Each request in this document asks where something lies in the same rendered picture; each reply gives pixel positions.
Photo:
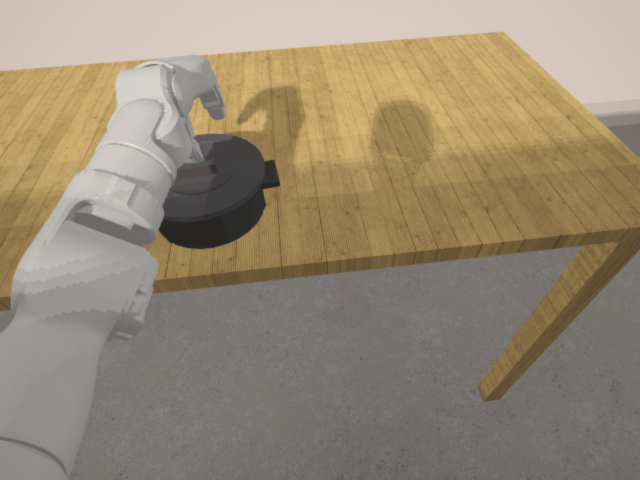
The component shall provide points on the left robot forearm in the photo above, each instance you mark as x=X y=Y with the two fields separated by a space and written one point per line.
x=123 y=188

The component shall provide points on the knob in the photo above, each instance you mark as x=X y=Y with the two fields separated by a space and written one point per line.
x=208 y=166

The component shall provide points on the table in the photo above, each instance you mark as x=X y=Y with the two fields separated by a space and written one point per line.
x=388 y=153

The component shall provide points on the pot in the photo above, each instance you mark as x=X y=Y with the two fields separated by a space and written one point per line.
x=226 y=228

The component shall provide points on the left robot upper arm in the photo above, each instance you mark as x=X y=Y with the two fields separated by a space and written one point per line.
x=88 y=288

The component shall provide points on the left robot hand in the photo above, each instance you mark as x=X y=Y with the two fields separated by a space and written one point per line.
x=205 y=86

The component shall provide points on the lid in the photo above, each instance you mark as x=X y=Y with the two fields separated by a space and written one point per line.
x=240 y=173

